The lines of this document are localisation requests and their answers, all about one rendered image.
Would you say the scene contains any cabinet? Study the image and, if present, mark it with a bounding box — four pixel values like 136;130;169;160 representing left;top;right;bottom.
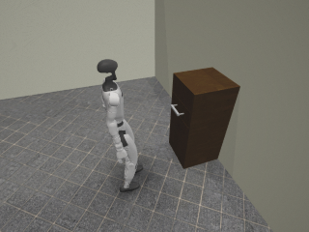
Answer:
169;67;240;169

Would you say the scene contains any right robot forearm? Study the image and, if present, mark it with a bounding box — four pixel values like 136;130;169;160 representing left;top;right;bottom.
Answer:
108;123;124;151

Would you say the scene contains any drawer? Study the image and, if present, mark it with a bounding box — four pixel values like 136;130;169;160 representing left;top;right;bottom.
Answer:
172;93;191;128

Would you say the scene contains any robot right hand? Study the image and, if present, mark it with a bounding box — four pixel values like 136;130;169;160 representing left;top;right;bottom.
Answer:
116;149;129;164

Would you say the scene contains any robot head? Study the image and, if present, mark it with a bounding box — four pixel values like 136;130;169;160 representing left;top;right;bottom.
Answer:
97;59;118;92

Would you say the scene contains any robot right upper arm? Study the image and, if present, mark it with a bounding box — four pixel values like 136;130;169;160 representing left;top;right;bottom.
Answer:
106;92;120;128

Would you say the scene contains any handle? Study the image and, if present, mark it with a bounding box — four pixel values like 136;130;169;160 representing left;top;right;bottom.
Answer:
170;104;184;116

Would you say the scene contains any robot left foot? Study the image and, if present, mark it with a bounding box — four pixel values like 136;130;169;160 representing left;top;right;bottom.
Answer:
135;165;143;173

